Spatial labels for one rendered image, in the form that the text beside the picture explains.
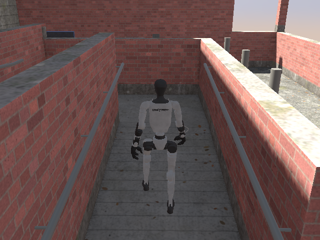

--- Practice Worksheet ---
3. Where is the robot right thigh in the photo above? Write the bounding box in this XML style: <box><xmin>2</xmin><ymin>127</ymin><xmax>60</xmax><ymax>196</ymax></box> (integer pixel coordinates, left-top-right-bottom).
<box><xmin>166</xmin><ymin>140</ymin><xmax>177</xmax><ymax>182</ymax></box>

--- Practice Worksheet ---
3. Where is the right robot hand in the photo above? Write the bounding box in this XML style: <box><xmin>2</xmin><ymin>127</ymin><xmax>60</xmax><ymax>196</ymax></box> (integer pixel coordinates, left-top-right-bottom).
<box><xmin>174</xmin><ymin>135</ymin><xmax>186</xmax><ymax>145</ymax></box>

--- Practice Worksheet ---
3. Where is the robot thigh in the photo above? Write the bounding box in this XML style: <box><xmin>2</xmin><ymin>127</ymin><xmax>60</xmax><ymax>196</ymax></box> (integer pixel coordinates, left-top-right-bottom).
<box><xmin>166</xmin><ymin>140</ymin><xmax>177</xmax><ymax>182</ymax></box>
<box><xmin>143</xmin><ymin>138</ymin><xmax>154</xmax><ymax>163</ymax></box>

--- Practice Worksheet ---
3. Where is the left robot hand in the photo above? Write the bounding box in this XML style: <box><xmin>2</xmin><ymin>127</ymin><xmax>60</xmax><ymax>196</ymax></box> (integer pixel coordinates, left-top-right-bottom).
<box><xmin>131</xmin><ymin>146</ymin><xmax>143</xmax><ymax>160</ymax></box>

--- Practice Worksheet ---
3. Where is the right robot upper arm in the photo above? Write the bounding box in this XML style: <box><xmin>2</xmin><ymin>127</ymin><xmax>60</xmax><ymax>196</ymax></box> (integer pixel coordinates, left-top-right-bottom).
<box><xmin>171</xmin><ymin>100</ymin><xmax>183</xmax><ymax>128</ymax></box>

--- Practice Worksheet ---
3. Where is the left robot forearm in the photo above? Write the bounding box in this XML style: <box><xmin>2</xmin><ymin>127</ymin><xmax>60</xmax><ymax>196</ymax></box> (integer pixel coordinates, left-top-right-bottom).
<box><xmin>132</xmin><ymin>122</ymin><xmax>143</xmax><ymax>147</ymax></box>

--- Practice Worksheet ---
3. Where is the right robot forearm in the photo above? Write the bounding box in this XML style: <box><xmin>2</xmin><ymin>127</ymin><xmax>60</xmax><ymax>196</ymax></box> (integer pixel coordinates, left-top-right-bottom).
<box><xmin>177</xmin><ymin>120</ymin><xmax>186</xmax><ymax>138</ymax></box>

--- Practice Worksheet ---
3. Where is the left robot upper arm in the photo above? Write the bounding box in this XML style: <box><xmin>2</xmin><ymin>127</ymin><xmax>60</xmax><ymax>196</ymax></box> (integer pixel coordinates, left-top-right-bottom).
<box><xmin>138</xmin><ymin>101</ymin><xmax>150</xmax><ymax>130</ymax></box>

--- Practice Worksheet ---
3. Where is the robot left thigh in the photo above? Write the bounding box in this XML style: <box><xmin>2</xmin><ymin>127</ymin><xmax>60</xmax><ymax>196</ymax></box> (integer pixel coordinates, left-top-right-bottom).
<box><xmin>143</xmin><ymin>138</ymin><xmax>154</xmax><ymax>163</ymax></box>

